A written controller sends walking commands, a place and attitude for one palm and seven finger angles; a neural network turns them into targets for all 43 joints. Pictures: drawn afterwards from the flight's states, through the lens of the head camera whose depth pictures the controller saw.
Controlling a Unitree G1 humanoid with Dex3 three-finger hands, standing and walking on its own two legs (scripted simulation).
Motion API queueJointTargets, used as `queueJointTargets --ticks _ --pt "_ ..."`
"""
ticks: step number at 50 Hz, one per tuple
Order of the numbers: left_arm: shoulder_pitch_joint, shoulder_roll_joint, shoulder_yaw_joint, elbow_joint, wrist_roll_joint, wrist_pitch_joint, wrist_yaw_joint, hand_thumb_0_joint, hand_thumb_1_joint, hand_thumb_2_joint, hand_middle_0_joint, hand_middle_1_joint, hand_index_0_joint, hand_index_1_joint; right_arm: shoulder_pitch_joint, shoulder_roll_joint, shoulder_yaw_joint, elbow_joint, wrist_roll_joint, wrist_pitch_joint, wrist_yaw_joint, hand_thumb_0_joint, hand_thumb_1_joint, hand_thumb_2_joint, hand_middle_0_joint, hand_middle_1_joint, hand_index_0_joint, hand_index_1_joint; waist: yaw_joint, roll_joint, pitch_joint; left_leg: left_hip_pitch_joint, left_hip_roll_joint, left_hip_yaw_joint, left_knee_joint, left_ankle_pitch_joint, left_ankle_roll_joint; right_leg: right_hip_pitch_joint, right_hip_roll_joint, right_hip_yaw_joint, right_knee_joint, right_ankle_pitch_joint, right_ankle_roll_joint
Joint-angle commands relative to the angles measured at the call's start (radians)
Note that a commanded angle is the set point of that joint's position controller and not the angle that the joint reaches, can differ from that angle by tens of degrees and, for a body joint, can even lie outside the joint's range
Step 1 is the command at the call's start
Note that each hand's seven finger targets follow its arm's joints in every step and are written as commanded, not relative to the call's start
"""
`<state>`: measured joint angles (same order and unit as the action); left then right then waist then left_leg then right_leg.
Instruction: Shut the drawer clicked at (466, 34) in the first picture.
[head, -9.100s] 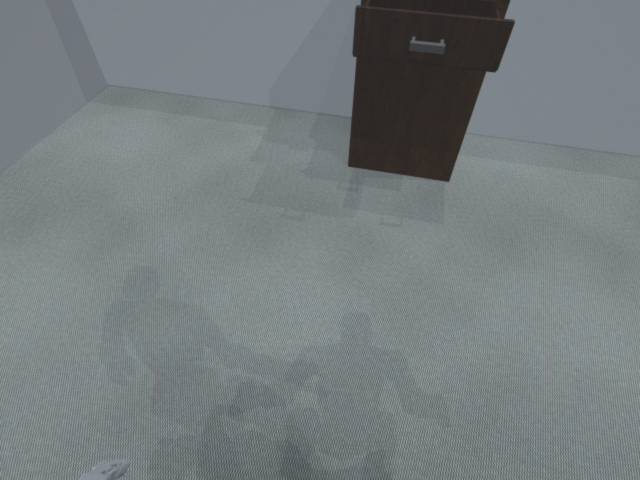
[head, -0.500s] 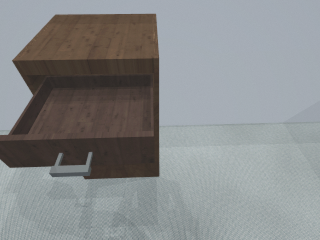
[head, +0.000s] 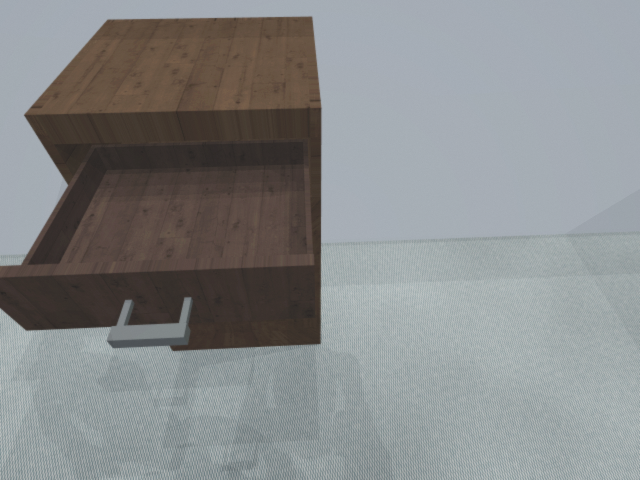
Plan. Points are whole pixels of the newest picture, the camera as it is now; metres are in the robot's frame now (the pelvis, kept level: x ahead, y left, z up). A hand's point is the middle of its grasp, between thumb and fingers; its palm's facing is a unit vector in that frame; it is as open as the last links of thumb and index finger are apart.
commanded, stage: look again from close up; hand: left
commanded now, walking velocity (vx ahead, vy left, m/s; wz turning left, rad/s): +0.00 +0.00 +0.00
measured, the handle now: (153, 320) +0.32 +0.26 -0.01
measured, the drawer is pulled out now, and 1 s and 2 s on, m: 0.30 0.30 0.30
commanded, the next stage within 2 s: shuffle to correct the standing spot in 0.14 s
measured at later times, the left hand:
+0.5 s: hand out of the picture +0.00 +0.17 -0.18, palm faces +0.14 -0.98 -0.18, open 7.4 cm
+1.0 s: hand out of the picture +0.15 +0.20 -0.17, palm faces +0.12 -0.97 -0.23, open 7.4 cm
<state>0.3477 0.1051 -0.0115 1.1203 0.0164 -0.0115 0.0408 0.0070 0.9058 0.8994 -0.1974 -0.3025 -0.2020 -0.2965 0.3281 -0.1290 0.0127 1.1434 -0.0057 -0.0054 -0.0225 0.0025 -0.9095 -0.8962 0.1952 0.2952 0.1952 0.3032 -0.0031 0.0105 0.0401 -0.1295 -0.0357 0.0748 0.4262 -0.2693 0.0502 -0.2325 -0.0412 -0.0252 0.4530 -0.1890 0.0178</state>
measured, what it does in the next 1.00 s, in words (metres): steps on the spot: right foot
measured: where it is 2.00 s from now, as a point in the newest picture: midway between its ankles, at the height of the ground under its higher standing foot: outside the picture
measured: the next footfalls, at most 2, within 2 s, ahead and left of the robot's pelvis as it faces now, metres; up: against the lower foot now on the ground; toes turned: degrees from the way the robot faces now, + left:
right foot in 0.88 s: +0.15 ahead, -0.08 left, +0.00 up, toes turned +4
left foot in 1.16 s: +0.07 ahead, +0.15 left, +0.00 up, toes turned +6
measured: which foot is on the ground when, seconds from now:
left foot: down 0.00-0.90, up 0.92-1.00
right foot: down 0.00-0.54, up 0.56-0.86, down 0.88-1.00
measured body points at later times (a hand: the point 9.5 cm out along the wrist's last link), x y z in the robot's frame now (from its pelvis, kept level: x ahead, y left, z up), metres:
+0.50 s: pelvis +0.02 +0.01 -0.01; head +0.04 +0.01 +0.44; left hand -0.01 +0.22 -0.17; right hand +0.00 -0.22 -0.17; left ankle -0.01 +0.09 -0.73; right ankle +0.03 -0.13 -0.74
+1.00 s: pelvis +0.09 +0.02 -0.01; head +0.14 +0.01 +0.44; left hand +0.14 +0.25 -0.16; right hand +0.13 -0.20 -0.18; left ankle +0.01 +0.11 -0.69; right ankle +0.14 -0.08 -0.74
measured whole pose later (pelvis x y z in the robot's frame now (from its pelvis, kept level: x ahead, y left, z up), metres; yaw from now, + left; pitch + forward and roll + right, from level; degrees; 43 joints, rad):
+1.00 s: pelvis +0.09 +0.02 -0.01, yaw +7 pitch +0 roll +0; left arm 0.15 0.14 0.03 0.97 0.03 0.00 0.05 0.00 0.91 0.90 -0.20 -0.30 -0.20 -0.30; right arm 0.21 -0.15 -0.05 1.05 0.00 0.04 -0.05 0.01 -0.92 -0.90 0.20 0.30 0.20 0.30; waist -0.02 0.03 0.13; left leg -0.32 -0.04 0.01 0.96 -0.57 -0.01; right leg -0.32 -0.02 -0.07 0.57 -0.25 -0.03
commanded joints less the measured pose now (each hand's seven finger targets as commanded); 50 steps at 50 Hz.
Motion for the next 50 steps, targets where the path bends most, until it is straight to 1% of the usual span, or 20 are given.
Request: queueJointTargets --ticks 1,12,16,20,22,24,26,27,28,30,32,35,40,42,43,44,45,46,47,50 --pt "0.071 0.080 0.019 -0.023 -0.002 -0.012 0.010 0.000 0.900 0.900 -0.200 -0.300 -0.200 -0.300 0.077 -0.090 -0.018 -0.021 -0.004 -0.017 -0.011 0.000 -0.900 -0.900 0.200 0.300 0.200 0.300 -0.001 -0.002 0.070 -0.120 0.139 -0.134 -0.143 -0.006 -0.004 0.015 -0.057 0.060 -0.055 0.027 -0.037" --pt "0.072 0.075 0.021 -0.026 -0.002 -0.015 0.011 0.000 0.900 0.900 -0.200 -0.300 -0.200 -0.300 0.081 -0.077 -0.017 -0.016 -0.005 -0.020 -0.012 0.000 -0.900 -0.900 0.200 0.300 0.200 0.300 -0.002 -0.007 0.063 -0.102 0.134 -0.120 -0.120 0.045 -0.006 0.005 -0.060 0.077 -0.054 0.051 -0.043" --pt "0.063 0.100 0.039 -0.049 0.006 -0.004 0.006 0.000 0.900 0.900 -0.200 -0.300 -0.200 -0.300 0.077 -0.095 -0.026 -0.033 -0.012 0.001 -0.007 0.000 -0.900 -0.900 0.200 0.300 0.200 0.300 0.007 -0.030 0.097 -0.178 0.110 -0.125 -0.088 -0.181 0.007 -0.021 -0.074 0.089 -0.064 -0.226 -0.054" --pt "0.101 0.177 0.074 -0.072 0.005 0.005 0.005 0.000 0.900 0.900 -0.200 -0.300 -0.200 -0.300 0.071 -0.084 -0.031 -0.079 -0.016 0.018 -0.001 0.000 -0.900 -0.900 0.200 0.300 0.200 0.300 0.030 -0.193 0.093 -0.324 0.030 -0.027 0.167 -0.187 -0.014 0.038 -0.226 0.272 -0.201 -0.475 -0.135" --pt "0.101 0.188 0.090 -0.087 0.005 -0.001 0.009 0.000 0.900 0.900 -0.200 -0.300 -0.200 -0.300 0.039 -0.082 -0.037 -0.103 -0.015 0.014 0.002 0.000 -0.900 -0.900 0.200 0.300 0.200 0.300 0.032 -0.210 0.067 -0.337 0.062 -0.030 0.323 -0.194 -0.022 0.035 -0.315 0.350 -0.253 -0.425 -0.195" --pt "0.047 0.192 0.098 -0.107 0.012 -0.005 0.008 0.000 0.900 0.900 -0.200 -0.300 -0.200 -0.300 0.056 -0.074 -0.039 -0.112 -0.009 0.001 0.008 0.000 -0.900 -0.900 0.200 0.300 0.200 0.300 0.003 -0.143 0.043 -0.259 0.088 -0.036 0.234 -0.203 -0.022 0.003 -0.319 0.253 -0.169 -0.269 -0.189" --pt "-0.034 0.156 0.091 -0.137 0.006 0.009 -0.001 0.000 0.900 0.900 -0.200 -0.300 -0.200 -0.300 0.203 -0.079 -0.037 -0.065 -0.014 -0.010 0.005 0.000 -0.900 -0.900 0.200 0.300 0.200 0.300 -0.061 0.032 0.034 0.009 0.086 -0.076 -0.037 -0.098 -0.007 -0.190 -0.156 0.046 0.064 -0.276 -0.108" --pt "-0.050 0.099 0.081 -0.164 0.004 0.014 -0.011 0.000 0.900 0.900 -0.200 -0.300 -0.200 -0.300 0.260 -0.160 -0.054 -0.055 -0.028 -0.011 -0.002 0.000 -0.900 -0.900 0.200 0.300 0.200 0.300 -0.079 0.282 0.065 0.060 0.263 -0.325 -0.164 -0.186 0.060 -0.350 -0.011 -0.109 0.309 -0.336 -0.034" --pt "-0.112 0.084 0.071 -0.194 0.016 0.012 -0.010 0.000 0.900 0.900 -0.200 -0.300 -0.200 -0.300 0.274 -0.183 -0.059 -0.057 -0.029 -0.012 -0.006 0.000 -0.900 -0.900 0.200 0.300 0.200 0.300 -0.089 0.311 0.128 0.026 0.352 -0.475 -0.272 -0.229 0.137 -0.439 0.017 -0.093 0.489 -0.393 -0.027" --pt "-0.131 0.089 0.071 -0.190 0.020 -0.001 -0.019 0.000 0.900 0.900 -0.200 -0.300 -0.200 -0.300 0.204 -0.145 -0.042 -0.078 -0.024 -0.025 -0.013 0.000 -0.900 -0.900 0.200 0.300 0.200 0.300 -0.050 0.126 0.148 0.018 0.364 -0.477 -0.252 0.000 0.185 -0.495 -0.051 -0.010 0.645 -0.284 -0.035" --pt "-0.090 0.071 0.060 -0.158 0.011 -0.007 -0.026 0.000 0.900 0.900 -0.200 -0.300 -0.200 -0.300 0.146 -0.128 -0.025 -0.090 -0.022 -0.048 -0.022 0.000 -0.900 -0.900 0.200 0.300 0.200 0.300 -0.017 0.014 0.069 0.069 0.316 -0.310 -0.179 0.484 0.167 -0.417 -0.064 -0.007 0.605 -0.183 -0.005" --pt "-0.058 0.053 0.042 -0.135 -0.003 0.004 -0.015 0.000 0.900 0.900 -0.200 -0.300 -0.200 -0.300 0.105 -0.131 -0.016 -0.083 -0.016 -0.052 -0.036 0.000 -0.900 -0.900 0.200 0.300 0.200 0.300 0.001 0.028 -0.016 0.100 0.271 -0.163 -0.082 0.912 0.119 -0.242 -0.033 -0.020 0.385 -0.117 0.006" --pt "-0.056 0.114 0.051 -0.147 -0.005 0.015 0.001 0.000 0.900 0.900 -0.200 -0.300 -0.200 -0.300 0.081 -0.150 -0.043 -0.075 -0.008 -0.021 -0.039 0.000 -0.900 -0.900 0.200 0.300 0.200 0.300 -0.001 0.114 0.005 0.109 0.261 -0.139 -0.001 1.037 0.043 -0.110 0.017 -0.048 0.158 -0.038 -0.020" --pt "-0.001 0.143 0.064 -0.143 -0.001 0.010 0.007 0.000 0.900 0.900 -0.200 -0.300 -0.200 -0.300 0.064 -0.149 -0.057 -0.089 -0.005 -0.008 -0.037 0.000 -0.900 -0.900 0.200 0.300 0.200 0.300 0.028 0.083 -0.023 0.082 0.221 -0.127 0.109 0.962 0.011 -0.012 0.003 -0.007 0.065 0.164 -0.037" --pt "0.033 0.173 0.074 -0.135 0.002 0.004 0.011 0.000 0.900 0.900 -0.200 -0.300 -0.200 -0.300 0.063 -0.138 -0.066 -0.104 -0.002 0.000 -0.037 0.000 -0.900 -0.900 0.200 0.300 0.200 0.300 0.033 0.002 -0.059 -0.011 0.157 -0.096 0.201 0.775 -0.019 0.093 -0.061 0.081 0.092 0.553 -0.076" --pt "0.040 0.216 0.082 -0.131 0.006 -0.003 0.012 0.000 0.900 0.900 -0.200 -0.300 -0.200 -0.300 0.095 -0.121 -0.077 -0.108 0.002 0.006 -0.034 0.000 -0.900 -0.900 0.200 0.300 0.200 0.300 0.016 -0.074 -0.093 -0.128 0.062 -0.050 0.341 0.388 -0.045 0.183 -0.210 0.192 0.112 0.905 -0.154" --pt "0.060 0.240 0.090 -0.124 0.005 -0.007 0.014 0.000 0.900 0.900 -0.200 -0.300 -0.200 -0.300 0.085 -0.085 -0.081 -0.120 0.006 0.018 -0.032 0.000 -0.900 -0.900 0.200 0.300 0.200 0.300 0.025 -0.174 -0.123 -0.220 -0.015 -0.021 0.525 -0.257 -0.073 0.239 -0.354 0.285 0.043 1.165 -0.272" --pt "0.032 0.231 0.091 -0.130 0.005 -0.005 0.021 0.000 0.900 0.900 -0.200 -0.300 -0.200 -0.300 0.023 -0.074 -0.081 -0.131 0.007 0.028 -0.035 0.000 -0.900 -0.900 0.200 0.300 0.200 0.300 0.038 -0.203 -0.134 -0.242 0.014 -0.105 0.631 -0.406 -0.065 0.189 -0.389 0.318 0.003 1.088 -0.322" --pt "-0.033 0.214 0.088 -0.151 0.008 0.003 0.024 0.000 0.900 0.900 -0.200 -0.300 -0.200 -0.300 -0.010 -0.070 -0.082 -0.138 0.005 0.034 -0.032 0.000 -0.900 -0.900 0.200 0.300 0.200 0.300 0.025 -0.179 -0.098 -0.257 0.035 -0.133 0.685 -0.383 -0.065 0.122 -0.355 0.287 -0.018 0.936 -0.320" --pt "-0.132 0.207 0.092 -0.190 0.016 0.018 0.024 0.000 0.900 0.900 -0.200 -0.300 -0.200 -0.300 -0.013 -0.061 -0.080 -0.130 0.004 0.040 -0.019 0.000 -0.900 -0.900 0.200 0.300 0.200 0.300 -0.007 -0.158 -0.087 -0.226 0.056 -0.104 0.570 -0.314 -0.078 0.063 -0.275 0.181 -0.030 0.710 -0.263"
